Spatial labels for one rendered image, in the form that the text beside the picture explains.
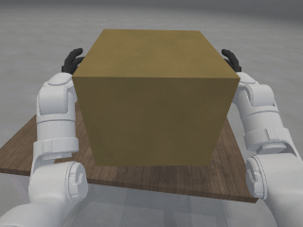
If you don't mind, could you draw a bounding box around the table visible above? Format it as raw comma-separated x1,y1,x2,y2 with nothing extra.
0,99,259,204

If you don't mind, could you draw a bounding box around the left robot forearm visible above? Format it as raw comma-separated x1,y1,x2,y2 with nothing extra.
28,72,80,201

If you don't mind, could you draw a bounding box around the carton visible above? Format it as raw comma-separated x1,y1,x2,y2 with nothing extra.
71,28,241,166

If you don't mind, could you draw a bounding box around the right robot forearm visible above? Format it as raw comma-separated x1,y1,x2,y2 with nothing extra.
232,72,303,165

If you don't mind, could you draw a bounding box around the left robot upper arm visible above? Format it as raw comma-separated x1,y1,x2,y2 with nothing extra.
0,161,88,227

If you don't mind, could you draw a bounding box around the right robot upper arm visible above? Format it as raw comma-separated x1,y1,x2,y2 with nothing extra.
245,152,303,227

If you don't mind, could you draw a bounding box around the robot left hand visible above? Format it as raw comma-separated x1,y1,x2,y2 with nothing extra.
62,48,84,75

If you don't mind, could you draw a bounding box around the robot right hand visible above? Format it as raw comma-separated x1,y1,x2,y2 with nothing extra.
222,49,241,73

